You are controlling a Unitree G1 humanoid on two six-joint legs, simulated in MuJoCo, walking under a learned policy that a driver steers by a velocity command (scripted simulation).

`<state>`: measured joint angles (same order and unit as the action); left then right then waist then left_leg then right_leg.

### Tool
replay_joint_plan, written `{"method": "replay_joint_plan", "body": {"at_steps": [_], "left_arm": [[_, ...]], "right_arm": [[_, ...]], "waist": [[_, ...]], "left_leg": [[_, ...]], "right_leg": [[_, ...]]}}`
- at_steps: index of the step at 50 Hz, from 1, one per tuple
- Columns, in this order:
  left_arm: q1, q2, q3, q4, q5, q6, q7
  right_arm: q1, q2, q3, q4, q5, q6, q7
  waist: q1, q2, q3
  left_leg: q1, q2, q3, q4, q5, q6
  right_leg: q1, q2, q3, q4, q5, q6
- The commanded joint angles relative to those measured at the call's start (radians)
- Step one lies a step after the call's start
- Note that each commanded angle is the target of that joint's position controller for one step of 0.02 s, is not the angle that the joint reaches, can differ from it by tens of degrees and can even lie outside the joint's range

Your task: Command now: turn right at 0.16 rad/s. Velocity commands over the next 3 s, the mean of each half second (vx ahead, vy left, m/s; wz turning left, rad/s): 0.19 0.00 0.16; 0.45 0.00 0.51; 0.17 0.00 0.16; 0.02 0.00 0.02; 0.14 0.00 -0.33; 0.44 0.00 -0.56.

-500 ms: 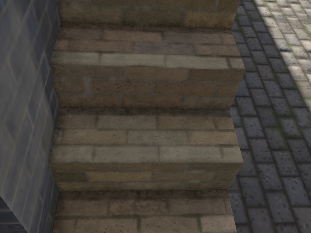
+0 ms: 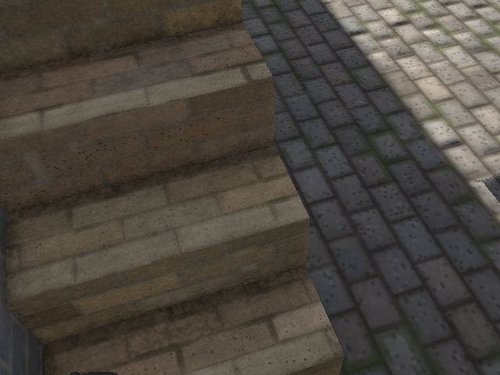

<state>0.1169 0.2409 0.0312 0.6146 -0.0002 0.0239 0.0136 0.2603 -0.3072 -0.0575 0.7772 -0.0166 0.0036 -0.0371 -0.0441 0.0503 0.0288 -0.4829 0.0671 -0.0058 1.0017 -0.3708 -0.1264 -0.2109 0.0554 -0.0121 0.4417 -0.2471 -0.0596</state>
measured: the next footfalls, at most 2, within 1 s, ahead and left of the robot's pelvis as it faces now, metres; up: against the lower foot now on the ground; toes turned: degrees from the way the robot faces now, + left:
left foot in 0.14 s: +0.03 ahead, +0.13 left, +0.00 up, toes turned +0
left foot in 0.56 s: +0.12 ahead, +0.19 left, +0.00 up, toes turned +13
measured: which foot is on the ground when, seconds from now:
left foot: up 0.00-0.12, down 0.14-0.26, up 0.28-0.54, down 0.56-1.00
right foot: down 0.00-0.56, up 0.58-1.00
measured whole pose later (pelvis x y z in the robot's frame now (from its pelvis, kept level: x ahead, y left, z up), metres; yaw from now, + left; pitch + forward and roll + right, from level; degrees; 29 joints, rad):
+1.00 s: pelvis +0.18 +0.11 +0.01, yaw +24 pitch +2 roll -4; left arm 0.06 0.23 -0.03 0.53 0.02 -0.01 0.02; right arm 0.44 -0.22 0.00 0.68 0.02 -0.04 -0.09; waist -0.03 -0.08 0.00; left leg -0.12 -0.03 -0.19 0.42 -0.32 0.06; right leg -1.01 0.04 -0.02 1.97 -0.50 0.11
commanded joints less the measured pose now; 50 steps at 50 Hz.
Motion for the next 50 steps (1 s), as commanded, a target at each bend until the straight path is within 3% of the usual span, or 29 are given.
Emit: {"method": "replay_joint_plan", "body": {"at_steps": [1,4,6,7,8,9,10,12,14,15,18,22,24,26,27,28,29,30,31,32,33,34,36,38,40,41,45,48,50], "left_arm": [[-0.056,0.118,0.026,-0.061,0.005,-0.009,0.011],[-0.035,0.116,0.024,-0.038,0.005,-0.002,0.01],[-0.048,0.101,0.018,-0.018,-0.009,-0.006,0.008],[-0.023,0.095,0.017,-0.002,-0.005,-0.014,0.008],[0.006,0.099,0.02,-0.003,0.016,-0.018,0.006],[-0.004,0.11,0.027,-0.014,0.025,-0.012,0.012],[-0.069,0.134,0.033,-0.02,0.027,-0.005,0.014],[-0.053,0.126,0.038,-0.019,0.003,-0.008,0.018],[0.023,0.169,0.056,0.011,-0.013,-0.022,0.015],[0.056,0.185,0.064,0.025,-0.016,-0.034,0.013],[0.106,0.182,0.076,0.054,-0.004,-0.07,-0.001],[0.014,0.197,0.086,0.037,0.002,-0.083,-0.017],[0.006,0.206,0.088,0.028,-0.006,-0.072,-0.021],[-0.008,0.235,0.093,0.023,-0.016,-0.053,-0.018],[-0.014,0.21,0.084,0.012,-0.017,-0.049,-0.016],[-0.033,0.167,0.069,0.001,-0.008,-0.057,-0.004],[-0.045,0.066,0.033,-0.076,0.032,-0.073,0.003],[-0.012,0.128,0.038,-0.071,-0.004,-0.096,0.002],[-0.038,0.194,0.049,-0.073,-0.039,-0.114,-0.006],[-0.048,0.209,0.05,-0.07,-0.035,-0.125,-0.011],[-0.076,0.192,0.046,-0.066,-0.011,-0.13,-0.002],[-0.086,0.146,0.028,-0.069,0.025,-0.108,-0.002],[0.004,0.121,0.016,-0.045,0.043,-0.059,-0.012],[-0.007,0.106,0.005,-0.06,0.047,-0.037,-0.008],[-0.058,0.071,-0.016,-0.087,0.045,-0.033,0.002],[-0.062,0.046,-0.028,-0.086,0.044,-0.025,0.01],[-0.188,0.058,-0.035,-0.167,0.027,-0.04,0.022],[-0.23,0.008,-0.061,-0.218,0.024,-0.054,0.007],[-0.283,-0.056,-0.09,-0.255,0.019,-0.06,0.0]], "right_arm": [[-0.037,-0.048,-0.001,-0.064,0.002,-0.019,0.002],[-0.052,-0.048,0.011,-0.051,0.007,-0.028,0.009],[-0.014,-0.041,0.019,-0.019,0.001,-0.039,0.012],[0.027,-0.058,0.022,0.007,-0.014,-0.044,0.015],[0.029,-0.1,0.017,0.02,-0.01,-0.046,0.015],[-0.005,-0.115,0.008,0.039,0.015,-0.046,0.015],[-0.04,-0.079,0.013,0.02,0.023,-0.049,0.014],[-0.101,-0.038,0.024,0.002,0.015,-0.069,0.009],[-0.099,-0.008,0.029,-0.009,0.022,-0.092,0.009],[-0.107,-0.019,0.028,-0.021,0.032,-0.096,0.01],[-0.138,-0.036,0.018,-0.055,0.075,-0.086,0.02],[-0.108,0.004,0.036,-0.063,0.045,-0.07,0.044],[-0.125,0.01,0.045,-0.085,0.035,-0.071,0.048],[-0.049,-0.013,0.034,-0.071,0.023,-0.074,0.045],[0.034,-0.052,0.018,-0.046,0.013,-0.076,0.038],[0.151,-0.135,-0.019,-0.029,0.018,-0.084,0.031],[0.229,-0.298,-0.052,-0.041,0.011,-0.099,0.024],[0.23,-0.248,-0.042,-0.06,0.003,-0.118,0.041],[0.162,-0.185,-0.031,-0.079,0.004,-0.125,0.042],[0.101,-0.148,-0.022,-0.092,0.005,-0.125,0.034],[0.037,-0.126,-0.012,-0.109,0.007,-0.115,0.021],[0.016,-0.103,-0.001,-0.122,-0.022,-0.101,0.016],[0.002,-0.103,0.012,-0.142,-0.016,-0.088,0.005],[0.017,-0.103,0.018,-0.155,0.006,-0.075,-0.002],[0.036,-0.085,0.023,-0.168,0.001,-0.066,-0.014],[0.081,-0.113,0.013,-0.164,-0.003,-0.057,-0.023],[0.249,-0.092,0.003,-0.146,0.022,-0.05,-0.043],[0.314,-0.069,0.005,-0.115,0.04,-0.047,-0.062],[0.369,-0.086,0.002,-0.071,0.043,-0.037,-0.063]], "waist": [[0.026,-0.166,-0.092],[0.048,-0.159,-0.073],[0.009,-0.127,-0.047],[0.005,-0.083,-0.077],[0.049,-0.007,-0.066],[0.074,0.079,-0.032],[0.048,0.02,0.012],[0.076,0.0,0.033],[0.079,-0.139,0.054],[0.086,-0.168,0.068],[0.086,-0.113,0.096],[0.056,-0.11,0.01],[0.068,-0.103,-0.036],[0.017,-0.099,-0.078],[-0.019,-0.079,-0.104],[-0.08,0.056,-0.107],[-0.063,0.378,-0.096],[-0.069,0.231,-0.187],[-0.06,0.14,-0.092],[-0.027,0.07,-0.033],[0.001,0.0,-0.019],[0.021,0.006,-0.071],[0.074,-0.054,-0.149],[0.075,-0.046,-0.129],[0.074,-0.003,-0.088],[0.048,0.119,-0.106],[-0.023,0.105,-0.022],[-0.033,0.097,0.021],[-0.062,0.132,0.081]], "left_leg": [[0.068,0.014,-0.021,-0.141,-0.002,0.005],[0.137,0.011,-0.017,-0.312,-0.059,0.024],[0.255,0.009,-0.014,-0.544,0.146,0.048],[0.352,0.025,-0.042,-0.578,0.315,0.069],[0.362,0.043,-0.063,-0.557,0.369,0.104],[0.257,0.024,-0.079,-0.559,0.13,0.168],[0.158,0.008,-0.097,-0.6,-0.053,0.197],[0.076,-0.022,-0.084,-0.57,-0.104,0.186],[0.01,-0.05,0.0,-0.388,-0.044,0.157],[-0.038,-0.016,-0.009,-0.29,-0.056,0.155],[-0.236,0.072,-0.09,-0.054,-0.168,0.17],[-0.033,0.074,-0.01,-0.18,-0.015,0.141],[0.071,0.041,0.047,-0.242,0.078,0.131],[0.192,-0.023,0.11,-0.329,0.126,0.152],[0.292,-0.072,0.128,-0.376,0.12,0.175],[0.415,-0.075,0.056,-0.489,0.13,0.213],[0.57,0.203,-0.488,-0.688,0.088,0.371],[0.625,0.282,-0.764,-0.822,-0.193,0.487],[0.6,0.28,-0.691,-0.842,-0.194,0.475],[0.551,0.261,-0.59,-0.815,-0.051,0.436],[0.512,0.233,-0.502,-0.779,0.212,0.397],[0.477,0.241,-0.46,-0.715,0.554,0.398],[0.408,0.198,-0.312,-0.64,0.887,0.397],[0.343,0.148,-0.246,-0.625,0.854,0.384],[0.281,0.114,-0.233,-0.632,0.765,0.37],[0.308,0.12,-0.265,-0.644,0.695,0.39],[0.572,0.173,-0.436,-0.655,0.503,0.415],[0.684,0.201,-0.438,-0.646,0.434,0.378],[0.761,0.268,-0.467,-0.639,0.485,0.374]], "right_leg": [[0.083,-0.233,0.158,-0.091,0.489,-0.165],[0.095,-0.251,0.224,-0.087,0.389,-0.174],[0.049,-0.219,0.227,-0.08,0.302,-0.131],[0.02,-0.184,0.203,-0.081,0.177,-0.088],[0.001,-0.114,0.155,-0.07,0.008,-0.042],[0.011,-0.046,0.088,-0.084,-0.145,-0.006],[0.051,-0.037,0.082,-0.062,-0.219,-0.002],[0.077,-0.099,0.139,-0.114,-0.316,-0.034],[0.117,-0.247,0.317,-0.255,-0.447,-0.115],[0.134,-0.33,0.398,-0.304,-0.463,-0.161],[0.244,-0.422,0.419,-0.348,-0.286,-0.204],[0.169,-0.285,0.088,-0.303,0.055,-0.133],[0.122,-0.27,0.009,-0.238,0.166,-0.122],[0.09,-0.247,-0.036,-0.105,0.206,-0.095],[0.044,-0.204,-0.083,0.043,0.287,-0.062],[-0.064,-0.137,-0.155,0.319,0.233,-0.002],[-0.43,0.006,-0.138,0.696,-0.293,0.09],[-0.571,0.025,0.084,0.84,-0.362,0.08],[-0.644,-0.035,0.119,0.838,-0.273,0.056],[-0.635,-0.08,0.11,0.788,-0.16,0.037],[-0.589,-0.103,0.109,0.737,-0.077,0.042],[-0.526,-0.083,0.085,0.897,-0.086,0.065],[-0.471,-0.065,0.074,1.048,-0.012,0.089],[-0.505,-0.046,0.043,1.071,0.042,0.114],[-0.521,-0.033,0.024,1.002,0.103,0.134],[-0.553,0.016,-0.05,1.177,0.009,0.152],[-0.953,-0.017,0.013,1.376,-0.143,0.177],[-1.183,-0.055,0.034,1.517,-0.233,0.176],[-1.449,-0.062,0.042,1.824,-0.411,0.172]]}}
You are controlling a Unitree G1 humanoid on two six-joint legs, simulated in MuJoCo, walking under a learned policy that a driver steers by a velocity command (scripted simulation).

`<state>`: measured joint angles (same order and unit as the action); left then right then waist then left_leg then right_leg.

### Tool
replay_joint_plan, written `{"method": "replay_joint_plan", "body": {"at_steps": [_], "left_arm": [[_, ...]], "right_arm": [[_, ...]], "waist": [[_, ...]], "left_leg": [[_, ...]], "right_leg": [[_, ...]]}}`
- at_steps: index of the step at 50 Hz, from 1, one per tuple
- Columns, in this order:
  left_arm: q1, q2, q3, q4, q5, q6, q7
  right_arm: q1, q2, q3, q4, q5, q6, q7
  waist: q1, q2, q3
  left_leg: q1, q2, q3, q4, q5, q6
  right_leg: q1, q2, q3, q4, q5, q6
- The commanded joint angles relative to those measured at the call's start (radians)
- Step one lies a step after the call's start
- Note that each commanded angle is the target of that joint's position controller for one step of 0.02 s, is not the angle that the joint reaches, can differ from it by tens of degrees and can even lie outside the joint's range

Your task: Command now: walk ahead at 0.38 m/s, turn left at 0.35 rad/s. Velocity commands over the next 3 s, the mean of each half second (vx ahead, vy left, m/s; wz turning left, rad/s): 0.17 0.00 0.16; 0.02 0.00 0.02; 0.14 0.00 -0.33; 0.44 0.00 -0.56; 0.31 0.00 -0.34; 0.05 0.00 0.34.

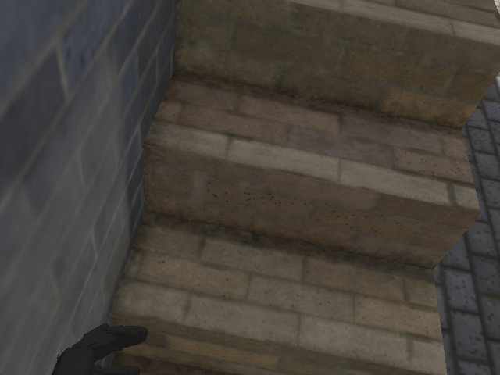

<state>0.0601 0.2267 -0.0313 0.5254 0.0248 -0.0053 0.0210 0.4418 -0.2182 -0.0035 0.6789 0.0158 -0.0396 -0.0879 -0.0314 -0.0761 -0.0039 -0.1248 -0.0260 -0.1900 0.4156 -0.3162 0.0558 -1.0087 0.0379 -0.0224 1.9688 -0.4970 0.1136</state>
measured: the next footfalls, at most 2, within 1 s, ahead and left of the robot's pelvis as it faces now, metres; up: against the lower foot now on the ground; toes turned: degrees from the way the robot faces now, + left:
right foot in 0.18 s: +0.27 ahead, -0.17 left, +0.21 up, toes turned -1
left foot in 0.94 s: +0.05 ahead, +0.19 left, +0.06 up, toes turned +7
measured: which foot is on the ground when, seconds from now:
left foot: down 0.00-0.20, up 0.22-0.92, down 0.94-1.00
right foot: up 0.00-0.16, down 0.18-1.00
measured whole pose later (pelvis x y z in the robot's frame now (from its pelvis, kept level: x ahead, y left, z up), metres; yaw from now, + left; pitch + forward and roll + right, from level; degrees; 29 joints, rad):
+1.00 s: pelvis +0.16 +0.05 +0.06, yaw +3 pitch +3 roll -5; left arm 0.13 0.06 -0.11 0.57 -0.02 -0.02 0.03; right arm 0.32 -0.16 -0.02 1.09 -0.01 -0.02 0.07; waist 0.06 -0.04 0.06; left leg 0.02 0.18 0.06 0.21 0.19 -0.12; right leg -0.72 0.06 0.13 1.35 -0.74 0.04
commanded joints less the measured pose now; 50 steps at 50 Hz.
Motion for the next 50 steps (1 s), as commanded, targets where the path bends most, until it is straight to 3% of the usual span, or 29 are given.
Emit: {"method": "replay_joint_plan", "body": {"at_steps": [1,4,5,6,7,8,9,10,11,12,13,14,15,18,25,27,32,35,37,39,41,42,43,44,46,47,48,49,50], "left_arm": [[-0.241,-0.059,-0.043,-0.189,-0.009,-0.034,-0.01],[-0.349,-0.109,-0.097,-0.327,0.02,-0.053,-0.014],[-0.37,-0.092,-0.097,-0.358,0.03,-0.057,-0.021],[-0.357,-0.133,-0.115,-0.389,0.052,-0.055,-0.031],[-0.258,-0.078,-0.068,-0.335,0.034,-0.051,-0.015],[0.0,0.024,-0.011,-0.217,0.03,-0.044,-0.017],[0.177,0.131,0.027,-0.141,0.037,-0.044,-0.02],[0.377,0.197,0.051,-0.009,0.049,-0.041,-0.014],[0.545,0.251,0.059,0.13,0.089,-0.008,0.014],[0.439,0.18,0.054,0.048,0.102,-0.009,0.031],[0.28,0.117,0.04,0.039,0.05,-0.005,0.031],[0.192,0.038,0.024,0.088,0.013,0.002,0.036],[0.136,-0.021,0.016,0.129,0.006,0.01,0.043],[0.046,-0.046,0.013,0.195,0.003,0.042,0.037],[0.088,-0.042,-0.03,0.176,0.019,0.078,0.059],[0.096,-0.012,-0.031,0.177,0.033,0.094,0.081],[0.166,0.072,0.018,0.161,0.021,0.093,0.135],[0.188,0.124,0.064,0.173,0.003,0.064,0.147],[0.088,0.129,0.08,0.13,0.018,0.039,0.143],[-0.056,0.134,0.089,0.118,-0.016,0.041,0.103],[-0.052,0.033,0.058,0.103,-0.061,0.085,0.086],[-0.061,-0.003,0.047,0.069,-0.033,0.102,0.077],[-0.09,-0.048,0.028,0.018,-0.022,0.09,0.073],[0.03,-0.016,0.042,0.02,-0.028,0.075,0.063],[0.207,-0.042,0.034,0.039,-0.07,0.041,0.034],[0.247,-0.042,0.039,0.053,-0.059,0.021,0.035],[0.369,-0.087,0.017,0.043,-0.05,-0.023,0.023],[0.38,-0.014,0.028,0.078,-0.056,-0.035,0.021],[0.216,0.024,0.029,0.075,-0.073,-0.035,-0.002]], "right_arm": [[0.193,-0.165,-0.05,0.042,0.021,0.007,-0.012],[0.085,-0.175,-0.042,0.054,0.046,0.034,-0.022],[0.043,-0.163,-0.034,0.046,0.032,0.048,-0.028],[-0.006,-0.238,-0.05,0.04,0.039,0.065,-0.032],[-0.034,-0.293,-0.061,0.047,0.015,0.065,-0.027],[-0.053,-0.414,-0.103,0.057,-0.012,0.059,-0.017],[-0.092,-0.352,-0.102,0.055,0.014,0.029,-0.013],[-0.153,-0.29,-0.092,0.042,0.007,0.0,-0.006],[-0.129,-0.138,-0.057,0.04,-0.011,-0.023,0.044],[-0.052,-0.143,-0.056,0.083,-0.015,-0.057,0.107],[-0.15,-0.127,-0.043,0.056,-0.008,-0.043,0.133],[-0.218,-0.04,-0.005,0.012,-0.024,-0.026,0.131],[-0.195,0.014,0.015,0.009,-0.039,-0.003,0.123],[-0.091,0.007,0.02,0.032,-0.01,0.051,0.118],[-0.176,0.033,0.017,0.016,-0.012,0.07,0.056],[-0.137,-0.027,-0.007,0.057,0.0,0.093,0.037],[-0.133,-0.063,-0.043,0.073,0.023,0.104,0.013],[-0.15,-0.074,-0.046,0.09,-0.001,0.106,0.025],[-0.084,-0.069,-0.041,0.132,-0.022,0.106,0.032],[0.091,-0.02,-0.025,0.203,-0.02,0.093,0.031],[0.087,0.026,-0.015,0.252,-0.027,0.056,0.068],[0.12,-0.033,-0.035,0.303,-0.044,0.036,0.097],[0.05,-0.015,-0.036,0.348,-0.031,0.01,0.125],[-0.047,0.011,-0.02,0.357,-0.016,0.0,0.127],[-0.356,-0.056,-0.004,0.255,-0.059,-0.029,0.158],[-0.316,-0.247,-0.049,0.269,-0.035,-0.036,0.155],[-0.286,-0.413,-0.107,0.308,-0.064,-0.045,0.179],[-0.248,-0.33,-0.1,0.31,-0.01,-0.02,0.177],[-0.208,-0.275,-0.099,0.288,0.007,0.013,0.142]], "waist": [[-0.072,0.23,0.127],[-0.01,0.179,0.105],[0.0,0.15,0.049],[0.046,0.219,-0.101],[0.095,0.276,-0.241],[0.194,0.442,-0.398],[0.234,0.395,-0.363],[0.294,0.187,-0.409],[0.288,-0.492,-0.457],[0.232,-0.273,-0.516],[0.175,-0.14,-0.354],[0.1,-0.014,-0.165],[0.037,0.071,-0.053],[-0.063,0.099,0.041],[0.004,-0.005,-0.052],[0.014,-0.062,-0.086],[0.076,-0.134,-0.078],[0.113,-0.125,-0.049],[0.082,-0.054,-0.05],[-0.015,-0.022,-0.093],[-0.02,0.069,-0.052],[-0.009,0.2,0.008],[0.027,0.249,0.072],[0.138,0.201,0.078],[0.27,0.202,0.118],[0.283,0.257,0.019],[0.329,0.381,-0.199],[0.258,0.333,-0.334],[0.129,0.327,-0.306]], "left_leg": [[0.394,0.356,-0.252,-0.048,0.418,0.167],[0.033,0.225,-0.111,-0.183,0.407,0.072],[-0.135,0.198,-0.085,-0.241,0.483,0.068],[-0.312,0.184,-0.034,-0.37,0.748,0.09],[-0.212,0.181,0.025,-0.237,1.476,0.075],[-0.019,0.208,0.058,-0.079,2.087,0.102],[0.051,0.225,0.019,0.13,2.349,0.076],[-0.041,0.193,0.004,0.399,2.0,0.074],[-0.443,-0.158,-0.074,0.919,0.084,-0.005],[-0.502,-0.188,-0.285,1.349,-0.094,-0.024],[-0.605,-0.141,-0.192,1.444,-0.094,-0.033],[-0.681,-0.079,-0.121,1.373,-0.081,-0.041],[-0.684,-0.05,-0.081,1.409,-0.09,-0.059],[-0.588,-0.036,0.015,1.534,-0.032,-0.093],[-0.612,0.006,0.039,1.243,0.318,-0.175],[-0.527,0.012,0.045,1.203,0.251,-0.233],[-0.678,0.065,-0.038,1.145,-0.033,-0.241],[-0.732,0.092,0.001,1.206,-0.258,-0.218],[-0.574,0.127,-0.011,1.075,-0.237,-0.186],[-0.322,0.194,0.031,0.584,-0.032,-0.112],[-0.198,0.14,0.189,0.009,0.413,-0.106],[-0.207,0.088,0.232,-0.143,0.602,-0.153],[-0.318,0.075,0.312,-0.359,0.888,-0.174],[-0.224,0.124,0.291,-0.529,1.038,-0.161],[-0.046,0.298,0.22,-0.565,1.805,-0.261],[0.164,0.382,0.199,-0.378,2.518,-0.287],[0.275,0.482,0.195,0.117,2.733,-0.145],[0.516,0.413,0.198,0.198,2.646,-0.034],[0.573,0.392,0.183,0.151,2.403,-0.003]], "right_leg": [[-0.71,-0.059,0.067,0.315,-0.211,-0.009],[-0.424,-0.118,-0.026,-0.133,-0.081,-0.026],[-0.137,-0.118,-0.069,-0.314,0.113,-0.029],[0.335,-0.077,-0.136,-0.546,0.06,-0.088],[0.577,-0.021,-0.118,-0.516,0.16,-0.128],[0.636,0.044,-0.173,-0.506,-0.021,-0.157],[0.641,0.014,-0.021,-0.691,0.03,-0.218],[0.794,-0.057,0.218,-0.928,0.289,-0.312],[1.029,-0.329,0.746,-1.417,0.903,-0.531],[0.956,-0.398,1.005,-1.468,0.745,-0.543],[0.812,-0.374,0.9,-1.451,0.516,-0.501],[0.682,-0.31,0.73,-1.438,0.351,-0.427],[0.522,-0.293,0.621,-1.44,0.241,-0.384],[0.262,-0.219,0.35,-1.463,0.082,-0.338],[0.5,-0.202,0.145,-1.526,0.166,-0.358],[0.55,-0.212,0.167,-1.544,0.275,-0.387],[0.841,-0.34,0.37,-1.495,0.335,-0.42],[0.853,-0.388,0.435,-1.462,0.514,-0.418],[0.703,-0.384,0.377,-1.397,0.792,-0.377],[0.608,-0.288,0.195,-1.316,0.878,-0.262],[0.603,-0.152,0.104,-1.129,0.617,-0.192],[0.638,-0.069,0.04,-0.999,0.471,-0.146],[0.757,-0.066,0.018,-0.925,0.505,-0.16],[0.717,-0.039,0.04,-0.802,0.43,-0.164],[0.489,0.092,0.099,-0.566,-0.27,-0.127],[0.307,0.175,0.075,-0.294,-0.509,-0.074],[0.338,0.067,0.11,-0.39,-0.453,-0.038],[0.27,0.043,0.071,-0.644,-0.267,-0.069],[0.199,0.047,0.011,-0.748,-0.117,-0.084]]}}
